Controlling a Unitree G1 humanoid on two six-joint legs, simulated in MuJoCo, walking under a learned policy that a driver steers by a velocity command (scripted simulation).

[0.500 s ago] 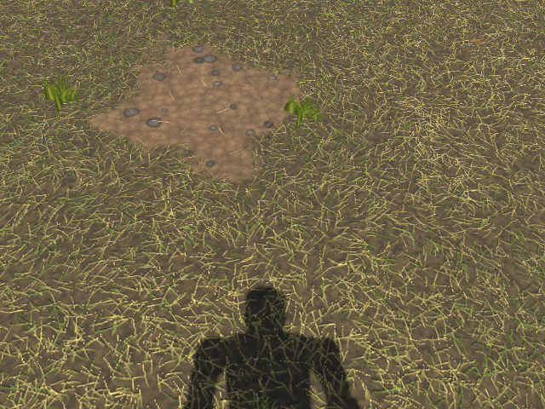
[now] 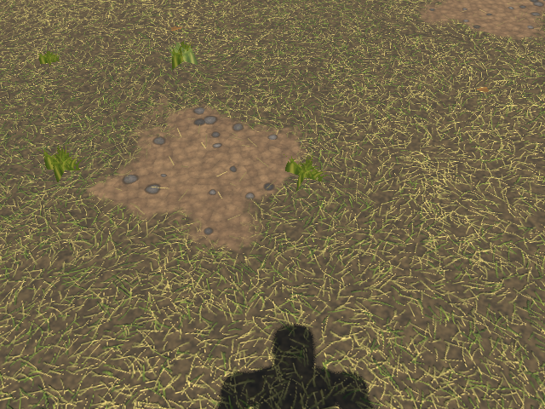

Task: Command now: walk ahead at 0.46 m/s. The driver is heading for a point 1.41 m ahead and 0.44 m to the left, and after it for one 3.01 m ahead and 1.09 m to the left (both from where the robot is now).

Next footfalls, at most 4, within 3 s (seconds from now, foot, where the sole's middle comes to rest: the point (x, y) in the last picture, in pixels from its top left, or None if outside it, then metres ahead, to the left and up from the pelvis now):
0.30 left None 0.33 0.11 -0.79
0.82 right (316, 381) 0.61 -0.04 -0.79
1.24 left None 0.45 0.13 -0.79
1.74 right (336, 356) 0.68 -0.10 -0.79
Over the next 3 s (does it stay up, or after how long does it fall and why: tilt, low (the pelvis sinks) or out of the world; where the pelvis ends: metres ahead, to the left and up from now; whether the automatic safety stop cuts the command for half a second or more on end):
stays up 1.22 0.16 -0.01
